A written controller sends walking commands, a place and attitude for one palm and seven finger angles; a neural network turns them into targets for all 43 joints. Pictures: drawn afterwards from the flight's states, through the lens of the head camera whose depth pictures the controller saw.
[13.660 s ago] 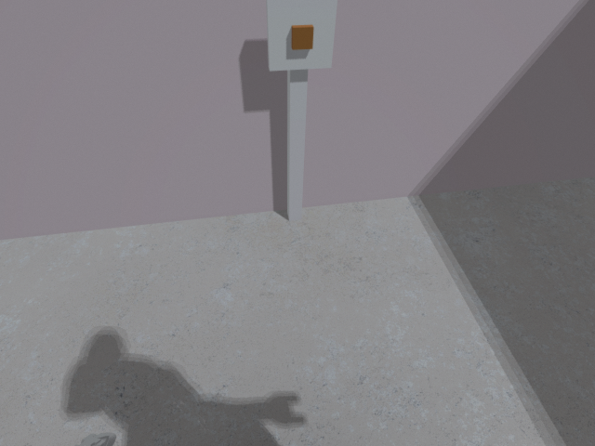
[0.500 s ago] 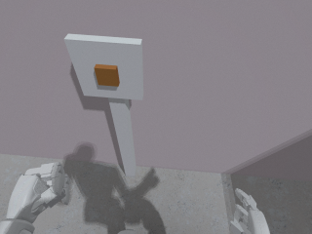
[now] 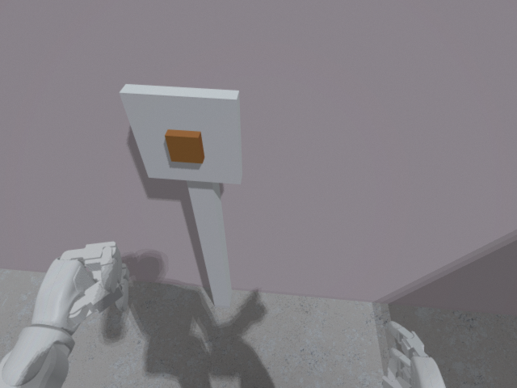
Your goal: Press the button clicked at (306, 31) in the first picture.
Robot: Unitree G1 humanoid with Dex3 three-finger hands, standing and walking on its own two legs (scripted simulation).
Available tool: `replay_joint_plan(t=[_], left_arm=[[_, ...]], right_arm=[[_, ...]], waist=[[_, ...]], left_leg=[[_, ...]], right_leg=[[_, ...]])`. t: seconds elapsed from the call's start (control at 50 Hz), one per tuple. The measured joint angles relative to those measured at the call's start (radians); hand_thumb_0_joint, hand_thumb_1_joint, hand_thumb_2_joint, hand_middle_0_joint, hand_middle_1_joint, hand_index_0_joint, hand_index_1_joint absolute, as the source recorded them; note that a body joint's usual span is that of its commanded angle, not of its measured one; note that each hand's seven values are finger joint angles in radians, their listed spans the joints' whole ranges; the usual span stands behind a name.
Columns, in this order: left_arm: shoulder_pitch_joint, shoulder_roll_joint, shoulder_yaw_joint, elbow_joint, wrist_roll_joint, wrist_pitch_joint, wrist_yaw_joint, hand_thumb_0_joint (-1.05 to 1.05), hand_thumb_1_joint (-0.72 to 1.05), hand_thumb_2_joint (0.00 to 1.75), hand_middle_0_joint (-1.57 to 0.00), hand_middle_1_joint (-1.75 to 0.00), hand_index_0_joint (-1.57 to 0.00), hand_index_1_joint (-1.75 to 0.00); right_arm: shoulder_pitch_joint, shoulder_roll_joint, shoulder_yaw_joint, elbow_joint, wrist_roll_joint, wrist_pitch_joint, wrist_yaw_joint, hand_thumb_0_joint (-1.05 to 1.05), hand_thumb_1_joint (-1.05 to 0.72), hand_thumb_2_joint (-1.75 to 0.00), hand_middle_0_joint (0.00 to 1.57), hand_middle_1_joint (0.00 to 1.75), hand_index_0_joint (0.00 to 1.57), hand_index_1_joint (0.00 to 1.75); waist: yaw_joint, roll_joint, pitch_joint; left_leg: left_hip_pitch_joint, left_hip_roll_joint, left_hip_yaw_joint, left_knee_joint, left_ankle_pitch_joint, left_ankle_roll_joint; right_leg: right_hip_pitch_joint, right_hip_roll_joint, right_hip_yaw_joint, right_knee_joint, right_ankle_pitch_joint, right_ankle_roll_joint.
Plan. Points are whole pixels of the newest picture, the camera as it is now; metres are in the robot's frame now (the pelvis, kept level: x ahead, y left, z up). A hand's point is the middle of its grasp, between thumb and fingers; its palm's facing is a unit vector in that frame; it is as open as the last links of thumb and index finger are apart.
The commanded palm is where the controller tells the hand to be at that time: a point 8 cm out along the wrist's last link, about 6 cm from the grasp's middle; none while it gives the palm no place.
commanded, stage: raise the hand and make a fist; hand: left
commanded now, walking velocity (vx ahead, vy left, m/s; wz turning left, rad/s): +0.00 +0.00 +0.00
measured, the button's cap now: (186, 145) +0.51 +0.18 +0.10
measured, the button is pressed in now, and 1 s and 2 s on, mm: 0 0 0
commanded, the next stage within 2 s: aim a knuckle at the button in 0.38 s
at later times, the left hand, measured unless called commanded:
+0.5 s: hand (129, 289) +0.23 +0.19 +0.09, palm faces +0.00 -1.00 -0.06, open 3.1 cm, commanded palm +0.21 +0.25 +0.10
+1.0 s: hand (161, 243) +0.30 +0.17 +0.08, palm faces -0.03 -1.00 -0.03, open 3.1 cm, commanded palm +0.29 +0.23 +0.09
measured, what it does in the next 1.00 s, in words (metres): stands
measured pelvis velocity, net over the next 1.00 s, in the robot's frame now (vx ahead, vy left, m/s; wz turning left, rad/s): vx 0.00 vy -0.01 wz -0.02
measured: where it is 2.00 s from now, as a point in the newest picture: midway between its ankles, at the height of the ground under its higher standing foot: outside the picture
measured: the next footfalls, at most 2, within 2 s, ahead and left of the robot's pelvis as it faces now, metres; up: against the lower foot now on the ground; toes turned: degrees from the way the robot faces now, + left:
none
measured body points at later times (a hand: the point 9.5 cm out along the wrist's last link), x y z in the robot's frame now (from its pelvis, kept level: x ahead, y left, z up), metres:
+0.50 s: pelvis +0.00 -0.01 +0.00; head +0.00 -0.02 +0.45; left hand +0.22 +0.24 +0.10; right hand +0.17 -0.25 -0.07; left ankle +0.01 +0.10 -0.71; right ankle -0.01 -0.11 -0.71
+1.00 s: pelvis +0.00 -0.01 +0.00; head +0.02 -0.02 +0.45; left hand +0.30 +0.22 +0.09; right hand +0.14 -0.26 -0.08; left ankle +0.01 +0.10 -0.71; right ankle -0.01 -0.11 -0.71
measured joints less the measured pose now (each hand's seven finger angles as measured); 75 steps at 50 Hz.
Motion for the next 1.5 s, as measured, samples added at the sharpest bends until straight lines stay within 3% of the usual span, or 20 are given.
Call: replay_joint_plan(t=[0.18, 0.54, 0.8, 1.08, 1.5], left_arm=[[-0.008, -0.012, 0.002, 0.021, -0.001, 0.015, 0.0, 0.02, 0.9, 0.9, -1.29, -1.5, -1.3, -1.5], [-0.012, -0.02, -0.004, 0.052, -0.001, -0.031, -0.007, 0.02, 0.9, 0.9, -1.3, -1.5, -1.3, -1.5], [-0.266, 0.001, 0.003, 0.274, 0.011, -0.033, -0.014, 0.02, 0.9, 0.9, -1.3, -1.5, -1.3, -1.5], [-0.407, -0.031, -0.029, 0.407, 0.068, -0.062, 0.067, 0.02, 0.9, 0.9, -1.3, -1.5, -1.3, -1.5], [-0.661, -0.036, -0.031, 0.68, 0.121, -0.123, 0.118, 0.02, 0.9, 0.9, -1.3, -1.5, -1.3, -1.5]], right_arm=[[0.001, -0.004, -0.008, -0.002, -0.001, 0.008, 0.004, 0.01, -0.9, -0.9, 0.2, 0.3, 0.21, 0.3], [-0.008, -0.001, -0.007, 0.014, -0.002, 0.013, 0.002, 0.01, -0.9, -0.9, 0.2, 0.3, 0.21, 0.3], [-0.025, -0.007, -0.006, 0.047, 0.003, 0.028, -0.014, 0.01, -0.9, -0.9, 0.21, 0.3, 0.21, 0.3], [-0.009, -0.005, -0.018, 0.05, -0.005, 0.08, 0.006, 0.01, -0.9, -0.9, 0.2, 0.3, 0.21, 0.3], [0.017, 0.0, -0.028, 0.071, -0.015, 0.171, 0.033, 0.01, -0.91, -0.9, 0.2, 0.3, 0.21, 0.3]], waist=[[-0.003, -0.002, 0.001], [0.003, 0.005, 0.009], [-0.008, -0.006, 0.029], [-0.028, -0.018, 0.033], [-0.053, -0.025, 0.015]], left_leg=[[0.035, 0.003, 0.006, -0.041, 0.014, -0.007], [0.041, 0.008, -0.002, -0.05, 0.026, -0.02], [0.019, 0.01, -0.001, -0.05, 0.037, -0.023], [0.002, 0.006, 0.022, -0.053, 0.033, -0.016], [-0.067, 0.01, 0.032, -0.016, 0.015, -0.012]], right_leg=[[0.027, 0.004, 0.007, -0.031, 0.011, -0.005], [0.03, 0.009, -0.001, -0.029, 0.014, -0.019], [0.004, 0.011, 0.0, -0.022, 0.023, -0.023], [-0.027, 0.006, 0.023, -0.01, 0.018, -0.016], [-0.1, 0.008, 0.034, 0.025, 0.005, -0.012]])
